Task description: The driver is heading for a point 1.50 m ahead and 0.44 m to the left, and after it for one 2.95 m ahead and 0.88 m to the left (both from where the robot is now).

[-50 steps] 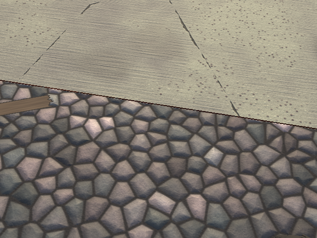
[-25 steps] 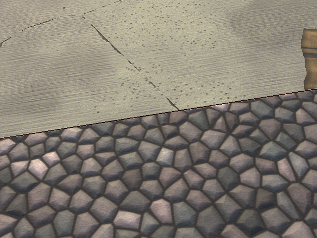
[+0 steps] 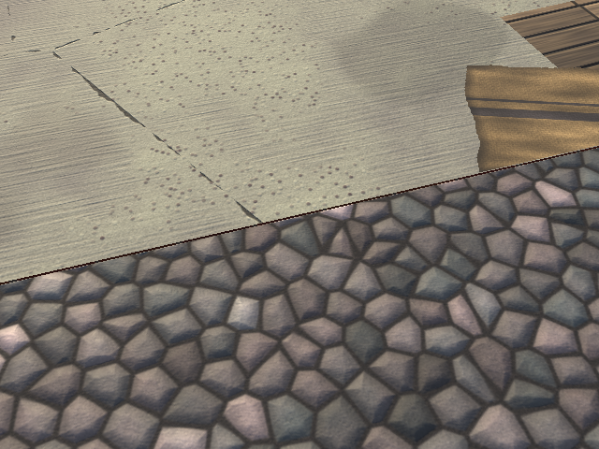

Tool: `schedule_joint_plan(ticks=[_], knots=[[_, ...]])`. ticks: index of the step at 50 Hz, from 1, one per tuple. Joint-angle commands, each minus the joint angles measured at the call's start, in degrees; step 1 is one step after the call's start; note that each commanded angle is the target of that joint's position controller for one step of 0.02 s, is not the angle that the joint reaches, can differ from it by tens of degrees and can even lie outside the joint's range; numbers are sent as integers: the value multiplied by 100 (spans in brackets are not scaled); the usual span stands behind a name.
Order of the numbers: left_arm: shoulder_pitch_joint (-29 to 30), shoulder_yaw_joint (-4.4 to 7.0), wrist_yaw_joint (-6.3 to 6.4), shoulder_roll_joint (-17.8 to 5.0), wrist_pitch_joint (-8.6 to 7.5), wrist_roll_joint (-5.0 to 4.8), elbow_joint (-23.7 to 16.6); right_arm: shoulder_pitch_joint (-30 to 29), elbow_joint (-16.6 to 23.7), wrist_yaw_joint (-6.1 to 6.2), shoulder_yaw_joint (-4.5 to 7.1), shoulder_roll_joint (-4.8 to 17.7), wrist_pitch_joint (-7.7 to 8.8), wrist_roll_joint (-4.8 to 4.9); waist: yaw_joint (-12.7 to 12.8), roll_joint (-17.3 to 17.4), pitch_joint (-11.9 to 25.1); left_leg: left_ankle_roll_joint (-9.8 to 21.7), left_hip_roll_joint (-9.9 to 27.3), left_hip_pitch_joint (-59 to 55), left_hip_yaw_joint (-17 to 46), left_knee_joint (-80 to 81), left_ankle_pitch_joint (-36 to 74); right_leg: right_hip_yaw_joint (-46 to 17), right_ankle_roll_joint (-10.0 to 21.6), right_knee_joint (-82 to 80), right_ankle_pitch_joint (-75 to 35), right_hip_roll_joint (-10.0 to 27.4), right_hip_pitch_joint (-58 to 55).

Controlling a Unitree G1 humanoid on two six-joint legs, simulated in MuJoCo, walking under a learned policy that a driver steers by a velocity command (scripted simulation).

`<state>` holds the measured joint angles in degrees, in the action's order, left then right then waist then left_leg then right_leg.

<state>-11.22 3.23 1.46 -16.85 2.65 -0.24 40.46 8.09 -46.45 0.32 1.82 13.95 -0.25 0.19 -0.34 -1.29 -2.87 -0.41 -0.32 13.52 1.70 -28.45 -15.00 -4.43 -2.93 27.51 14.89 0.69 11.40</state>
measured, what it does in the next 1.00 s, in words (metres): steps on the spot, turning left: left foot, then right foot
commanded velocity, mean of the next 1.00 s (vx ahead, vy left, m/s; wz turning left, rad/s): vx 0.11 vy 0.00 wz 0.41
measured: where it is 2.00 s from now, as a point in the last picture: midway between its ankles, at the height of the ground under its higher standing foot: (174, 436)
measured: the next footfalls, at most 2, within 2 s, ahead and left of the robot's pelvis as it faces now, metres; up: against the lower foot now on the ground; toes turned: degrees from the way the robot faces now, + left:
left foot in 0.40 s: +0.02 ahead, +0.11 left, +0.00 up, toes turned +12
right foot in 0.96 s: +0.20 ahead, -0.05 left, +0.00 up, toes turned +33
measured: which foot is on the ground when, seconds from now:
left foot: down 0.00-0.16, up 0.18-0.38, down 0.40-0.96, up 0.98-1.00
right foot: down 0.00-0.40, up 0.42-0.94, down 0.96-1.00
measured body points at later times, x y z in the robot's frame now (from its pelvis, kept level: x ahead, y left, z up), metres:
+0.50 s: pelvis -0.01 +0.03 -0.01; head +0.02 +0.07 +0.44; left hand +0.08 +0.34 -0.12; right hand +0.17 -0.23 -0.10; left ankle -0.02 +0.10 -0.74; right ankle -0.03 -0.13 -0.67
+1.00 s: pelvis +0.09 +0.03 +0.00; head +0.10 +0.03 +0.45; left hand +0.11 +0.36 -0.08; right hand +0.30 -0.18 -0.11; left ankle -0.02 +0.11 -0.73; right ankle +0.16 -0.07 -0.74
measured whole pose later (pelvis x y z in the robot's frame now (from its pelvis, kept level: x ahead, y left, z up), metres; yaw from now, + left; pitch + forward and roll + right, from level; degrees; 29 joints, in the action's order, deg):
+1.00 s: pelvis +0.09 +0.03 +0.00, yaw +30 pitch +1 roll -1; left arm -8.4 4.0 -0.3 -17.1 -6.8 -0.2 41.3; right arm 18.1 -41.8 0.8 3.0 17.8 0.5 1.0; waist -2.0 1.9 1.1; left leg 3.5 -6.3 12.2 14.5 -36.7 -25.2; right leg -2.3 0.4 25.9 11.3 -2.8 15.3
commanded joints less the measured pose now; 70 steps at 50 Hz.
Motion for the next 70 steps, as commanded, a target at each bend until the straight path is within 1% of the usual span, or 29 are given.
schedule_joint_plan(ticks=[1,2,3,8,12,14,18,19,20,21,22,23,25,29,33,41,44,47,48,49,50,51,52,55,61,64,68,69,70], knots=[[-14,225,67,-1058,-62,110,-292,388,187,-88,108,703,227,-122,-347,-330,821,204,420,148,391,471,998,-453,501,-289,-2183,601,-1057],[12,152,1,-662,-82,148,-256,148,112,-104,74,681,241,-115,-126,-388,848,-23,284,-188,205,476,549,-339,634,-311,-1232,503,-640],[34,125,-36,-540,-114,181,-261,-177,130,-103,103,831,217,-64,28,-218,577,-97,211,-46,191,333,550,-275,583,-397,-746,375,-502],[-254,272,111,-930,-179,109,-188,-264,270,19,199,956,32,87,105,-750,160,-45,3,787,91,-697,418,-636,884,-648,-876,957,-278],[12,270,219,-885,-212,137,-368,-207,381,-46,286,890,-80,112,146,-933,147,-56,212,1467,-22,-2566,-1867,-1143,1629,-768,-2194,1972,-245],[246,311,211,-959,-241,65,-374,-143,413,-93,275,794,-145,123,59,-597,177,-83,382,1425,-69,-2409,-1684,-747,1547,-653,-2571,1902,-285],[569,338,186,-977,-146,-90,-347,342,362,-229,322,849,-193,126,-157,-608,529,-5,71,251,-642,-817,-199,117,1113,28,-2430,1499,-110],[392,316,174,-865,-137,-117,-263,548,318,-225,379,936,-192,103,-202,-384,600,121,-97,-236,-594,-171,352,389,866,541,-1832,1283,100],[15,265,142,-644,-152,1,-197,634,395,-158,512,1390,-173,81,-87,761,592,448,476,-916,588,467,1956,943,346,1816,-360,794,930],[352,131,156,-301,-168,237,-576,637,611,-124,622,2122,-93,-34,-53,2108,591,1664,2062,-1241,3120,833,3789,825,-152,3275,2557,-196,2459],[603,195,198,-555,-194,106,-594,830,663,-170,529,1864,41,-222,-380,1270,1080,2192,2277,-1198,3389,1013,3149,-43,-94,4175,2741,-172,2475],[623,248,205,-708,-184,-13,-558,559,695,-169,480,1709,145,-193,-216,913,790,2003,2029,-1031,2878,997,2591,-137,-4,4380,2270,-46,2617],[565,328,268,-836,-163,49,-378,87,765,-66,416,1440,147,43,-53,519,480,1412,1508,-840,2208,958,1772,-177,15,3982,1299,172,2681],[400,314,204,-638,-211,17,-318,208,855,88,359,1314,61,45,3,670,702,1315,1100,-858,1801,1015,2130,-123,-155,3701,531,-29,2258],[728,302,109,-634,-335,-8,-415,510,846,152,371,1323,51,104,-193,883,470,1378,1001,-1013,2374,1621,-1073,-134,-228,2420,137,-14,2531],[1116,247,-123,-572,-810,-77,-475,713,863,111,424,1456,119,100,-386,936,202,1437,860,-646,2779,1539,-1273,-143,-101,625,19,-180,1796],[928,251,-184,-624,-931,-134,-419,678,902,71,398,1386,116,107,-278,960,234,1374,783,-337,2925,1405,-1212,-54,39,169,-125,-235,1077],[314,262,-179,-606,-1014,-88,-197,679,884,46,271,1031,125,73,93,807,354,1069,477,268,2684,878,-1165,150,270,-521,-676,-127,-349],[-152,290,-141,-728,-1028,-37,-113,683,892,36,174,745,158,39,305,597,553,837,250,770,2376,195,-1314,-289,468,-576,-393,343,-1140],[-688,315,-104,-1015,-1019,70,-38,769,944,29,52,349,193,15,394,-360,781,465,-420,1596,1462,-1448,-1665,-1650,908,-1059,676,1258,-1939],[-1120,468,-195,-1506,-982,135,194,674,1216,66,127,670,271,180,359,-1333,514,348,-598,2843,983,-2574,-2088,-3638,1648,-1599,2206,2099,-1975],[-878,380,-226,-1115,-979,-10,147,664,1105,72,242,1134,311,203,307,-859,-59,296,-181,3367,992,-3187,-1759,-3563,1738,-1671,2694,2144,-1685],[-778,292,-215,-824,-970,-53,112,565,1018,43,275,1209,339,159,313,-680,-273,267,-55,3480,934,-3392,-1222,-2974,1577,-1662,2287,1818,-1582],[-627,171,-180,-637,-910,14,90,280,1042,-72,240,958,441,41,245,-493,-186,155,365,3282,484,-3203,-254,-1793,1367,-1808,680,1300,-1271],[-973,160,-141,-813,-829,-69,291,-644,1392,-179,25,410,537,18,520,-467,-162,-115,361,2497,-153,-1292,1034,-497,1372,-1967,-1405,897,-758],[-1317,159,-139,-915,-764,-120,435,-1015,1522,-263,35,466,584,78,589,-479,-209,-81,161,1786,-228,-578,1443,-509,1347,-1919,-1710,1043,-567],[-1249,214,-96,-1112,-665,-157,476,-534,1479,-272,225,905,629,104,19,-555,82,260,-1,735,-103,-39,1145,-631,1084,-1194,-3067,1263,-935],[-1210,194,-91,-1083,-645,-132,464,149,1289,-215,343,1094,613,91,-375,-470,528,407,-96,-289,-211,114,1157,-429,945,-376,-3706,1023,-755],[-1159,111,-92,-891,-657,-46,364,1062,1120,-138,455,1355,580,43,-830,-361,1222,630,405,-1828,167,-90,1142,-292,744,891,-3094,756,62]])
Velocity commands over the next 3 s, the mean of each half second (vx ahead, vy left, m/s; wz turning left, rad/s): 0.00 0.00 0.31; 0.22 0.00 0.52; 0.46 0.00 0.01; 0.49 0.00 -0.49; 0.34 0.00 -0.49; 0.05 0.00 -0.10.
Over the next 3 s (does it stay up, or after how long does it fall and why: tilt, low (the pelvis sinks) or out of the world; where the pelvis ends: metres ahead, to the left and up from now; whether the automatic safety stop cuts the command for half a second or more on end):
stays up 0.86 0.33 0.00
